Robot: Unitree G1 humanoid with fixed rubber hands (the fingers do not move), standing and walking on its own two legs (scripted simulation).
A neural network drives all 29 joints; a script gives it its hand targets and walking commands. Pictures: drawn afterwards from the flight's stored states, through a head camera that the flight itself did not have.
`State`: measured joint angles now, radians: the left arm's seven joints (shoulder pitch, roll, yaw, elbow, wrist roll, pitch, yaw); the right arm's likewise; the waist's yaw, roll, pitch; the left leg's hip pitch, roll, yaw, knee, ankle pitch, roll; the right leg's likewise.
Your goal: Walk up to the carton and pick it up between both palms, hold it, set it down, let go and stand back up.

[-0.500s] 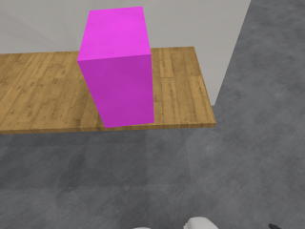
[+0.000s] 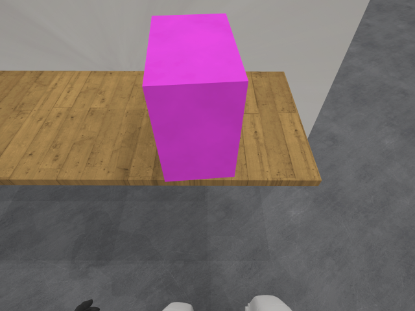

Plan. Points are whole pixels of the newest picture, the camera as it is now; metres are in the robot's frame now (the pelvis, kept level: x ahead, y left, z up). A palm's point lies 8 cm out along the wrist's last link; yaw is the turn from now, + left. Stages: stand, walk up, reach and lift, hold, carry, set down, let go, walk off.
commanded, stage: walk up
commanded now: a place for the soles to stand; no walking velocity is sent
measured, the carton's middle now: (194, 99) +0.57 +0.06 +0.08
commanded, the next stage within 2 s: none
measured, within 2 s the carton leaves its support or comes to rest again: neither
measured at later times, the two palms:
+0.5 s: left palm out of the picture +0.08 +0.25 -0.10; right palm out of the picture +0.08 -0.36 -0.10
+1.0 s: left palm out of the picture +0.10 +0.26 -0.10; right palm out of the picture +0.09 -0.35 -0.09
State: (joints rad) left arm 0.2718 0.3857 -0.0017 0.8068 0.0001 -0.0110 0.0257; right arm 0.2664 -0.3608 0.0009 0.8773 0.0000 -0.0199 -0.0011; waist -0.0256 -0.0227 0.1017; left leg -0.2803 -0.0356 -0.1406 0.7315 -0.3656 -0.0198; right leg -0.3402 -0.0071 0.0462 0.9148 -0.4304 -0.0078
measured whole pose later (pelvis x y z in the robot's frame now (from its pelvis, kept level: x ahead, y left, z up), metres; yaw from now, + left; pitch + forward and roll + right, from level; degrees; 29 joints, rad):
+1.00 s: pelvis +0.02 -0.04 +0.01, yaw +2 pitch -3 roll +0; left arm 0.27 0.38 0.00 0.81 0.00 -0.02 0.00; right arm 0.26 -0.38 0.00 0.88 0.00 -0.04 0.00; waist -0.02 -0.03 0.05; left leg -0.28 -0.02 0.00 0.66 -0.33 0.01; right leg -0.29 0.01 0.01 0.67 -0.33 -0.01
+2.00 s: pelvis +0.08 +0.04 +0.00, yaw +0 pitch -4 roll +3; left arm 0.28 0.40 0.00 0.83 0.00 -0.07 0.03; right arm 0.29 -0.39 0.00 0.87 0.00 -0.02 0.01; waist -0.02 0.02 0.09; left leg -0.32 -0.02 -0.01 0.96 -0.49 0.03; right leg -0.37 0.02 0.03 0.73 -0.30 -0.04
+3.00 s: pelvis +0.09 +0.08 +0.01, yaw +0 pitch -2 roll +0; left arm 0.27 0.40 0.00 0.84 0.00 -0.04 0.00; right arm 0.26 -0.40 0.00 0.88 0.00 -0.02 0.02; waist -0.02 0.00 0.05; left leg -0.31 -0.02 0.00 0.67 -0.33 0.02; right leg -0.34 0.01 0.03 0.67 -0.29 -0.01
